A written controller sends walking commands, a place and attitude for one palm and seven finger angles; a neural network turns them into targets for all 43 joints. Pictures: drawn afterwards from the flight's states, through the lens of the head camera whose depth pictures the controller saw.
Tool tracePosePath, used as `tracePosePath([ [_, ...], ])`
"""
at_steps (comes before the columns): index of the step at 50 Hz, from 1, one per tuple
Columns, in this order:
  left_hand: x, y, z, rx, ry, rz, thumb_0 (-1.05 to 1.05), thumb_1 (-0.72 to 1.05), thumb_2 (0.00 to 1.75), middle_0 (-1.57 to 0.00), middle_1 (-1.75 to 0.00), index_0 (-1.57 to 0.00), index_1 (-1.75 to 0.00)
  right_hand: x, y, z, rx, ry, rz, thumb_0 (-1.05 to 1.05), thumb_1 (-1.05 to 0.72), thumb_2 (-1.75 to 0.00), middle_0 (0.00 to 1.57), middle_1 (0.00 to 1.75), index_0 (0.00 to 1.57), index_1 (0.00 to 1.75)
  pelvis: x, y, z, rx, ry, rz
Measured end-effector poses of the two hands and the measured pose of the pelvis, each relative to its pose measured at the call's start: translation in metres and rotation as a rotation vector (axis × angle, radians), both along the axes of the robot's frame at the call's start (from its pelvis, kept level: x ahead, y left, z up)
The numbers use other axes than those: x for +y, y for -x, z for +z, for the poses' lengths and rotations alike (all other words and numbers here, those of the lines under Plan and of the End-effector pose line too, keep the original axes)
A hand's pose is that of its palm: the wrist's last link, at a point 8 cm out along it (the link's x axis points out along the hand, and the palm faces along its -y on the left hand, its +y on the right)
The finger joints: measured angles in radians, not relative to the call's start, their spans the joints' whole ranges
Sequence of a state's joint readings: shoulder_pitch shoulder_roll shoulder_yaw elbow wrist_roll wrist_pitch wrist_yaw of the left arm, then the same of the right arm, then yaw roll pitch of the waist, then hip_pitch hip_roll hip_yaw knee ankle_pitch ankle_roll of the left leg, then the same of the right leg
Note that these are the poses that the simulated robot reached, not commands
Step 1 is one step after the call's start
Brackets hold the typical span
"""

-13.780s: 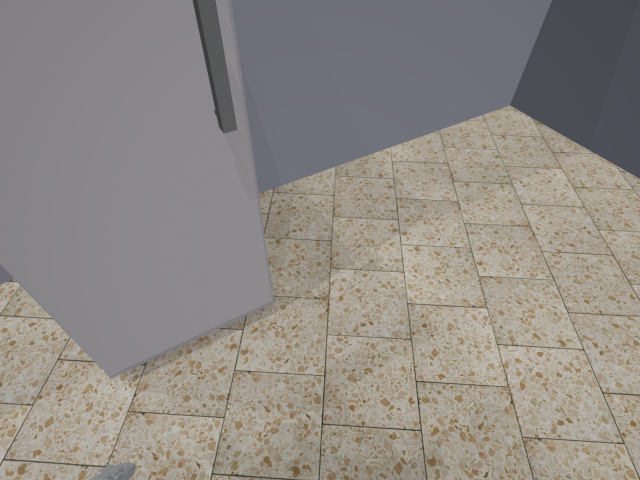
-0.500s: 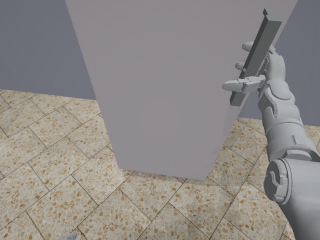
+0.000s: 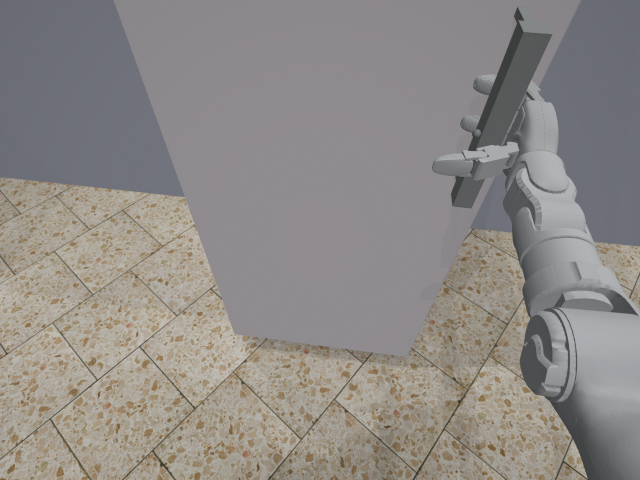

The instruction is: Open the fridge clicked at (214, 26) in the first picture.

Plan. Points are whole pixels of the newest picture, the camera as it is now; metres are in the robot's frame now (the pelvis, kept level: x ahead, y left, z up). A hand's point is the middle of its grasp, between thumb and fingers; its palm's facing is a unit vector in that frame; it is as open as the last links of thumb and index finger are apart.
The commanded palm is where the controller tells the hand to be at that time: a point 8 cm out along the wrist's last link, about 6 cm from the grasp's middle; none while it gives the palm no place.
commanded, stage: grip the handle and tug to test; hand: right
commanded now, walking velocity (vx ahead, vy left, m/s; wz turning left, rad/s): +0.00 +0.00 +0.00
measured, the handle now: (487, 120) +0.54 -0.12 +0.18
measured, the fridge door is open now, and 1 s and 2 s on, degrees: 0 0 1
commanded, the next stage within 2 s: pull the door a little, standing still in 1.50 s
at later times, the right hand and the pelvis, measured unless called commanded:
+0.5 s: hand (478, 133) +0.49 -0.10 +0.19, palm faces +0.02 +1.00 +0.01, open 9.8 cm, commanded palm +0.47 -0.15 +0.19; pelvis +0.00 +0.00 +0.00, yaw +0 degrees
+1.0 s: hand (477, 133) +0.49 -0.10 +0.19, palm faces +0.03 +1.00 +0.00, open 5.8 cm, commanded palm +0.48 -0.15 +0.19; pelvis +0.00 +0.01 +0.00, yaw +0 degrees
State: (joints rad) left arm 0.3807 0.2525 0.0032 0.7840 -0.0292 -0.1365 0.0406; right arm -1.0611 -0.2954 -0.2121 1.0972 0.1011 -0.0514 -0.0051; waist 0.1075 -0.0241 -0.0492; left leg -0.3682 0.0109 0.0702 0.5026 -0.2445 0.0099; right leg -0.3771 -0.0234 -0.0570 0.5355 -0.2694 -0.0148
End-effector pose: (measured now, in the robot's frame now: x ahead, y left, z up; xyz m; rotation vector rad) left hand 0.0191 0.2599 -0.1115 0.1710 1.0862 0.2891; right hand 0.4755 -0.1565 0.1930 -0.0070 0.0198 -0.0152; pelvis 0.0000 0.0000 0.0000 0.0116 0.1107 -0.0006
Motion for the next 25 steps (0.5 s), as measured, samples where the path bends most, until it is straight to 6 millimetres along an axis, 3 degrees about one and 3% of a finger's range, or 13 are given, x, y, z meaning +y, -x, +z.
tracePosePath([
  [11,-0.002,0.000,0.001,-0.011,0.001,0.010,0.01,0.90,0.90,-0.20,-0.30,-0.20,-0.30,0.000,0.000,0.000,0.001,-0.008,0.001,-0.01,0.43,-0.33,0.31,1.21,0.31,1.21,-0.001,-0.002,0.000,-0.003,-0.001,0.005],
  [25,0.004,-0.013,0.004,-0.050,-0.006,0.002,0.01,0.90,0.90,-0.20,-0.30,-0.20,-0.30,-0.001,0.003,0.001,0.005,-0.015,-0.002,0.00,-0.09,-0.55,0.36,1.28,0.36,1.29,0.003,0.000,0.001,-0.011,-0.001,0.007],
])
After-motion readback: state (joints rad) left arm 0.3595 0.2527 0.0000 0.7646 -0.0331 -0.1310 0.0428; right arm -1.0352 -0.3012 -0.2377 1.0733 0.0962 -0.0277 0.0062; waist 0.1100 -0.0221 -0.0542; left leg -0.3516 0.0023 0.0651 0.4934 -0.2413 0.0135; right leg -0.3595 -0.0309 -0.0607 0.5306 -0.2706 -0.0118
